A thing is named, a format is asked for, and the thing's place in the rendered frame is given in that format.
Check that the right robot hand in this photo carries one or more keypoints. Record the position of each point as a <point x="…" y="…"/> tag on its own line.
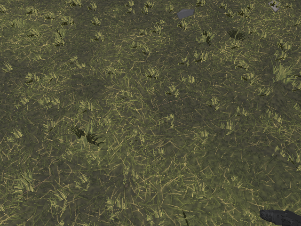
<point x="282" y="218"/>

